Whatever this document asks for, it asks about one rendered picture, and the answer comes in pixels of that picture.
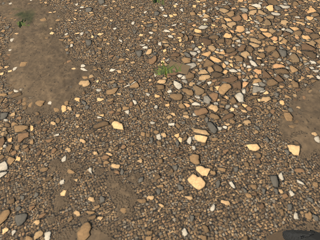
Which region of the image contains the robot right hand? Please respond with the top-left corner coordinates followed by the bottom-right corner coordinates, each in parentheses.
top-left (282, 230), bottom-right (320, 240)

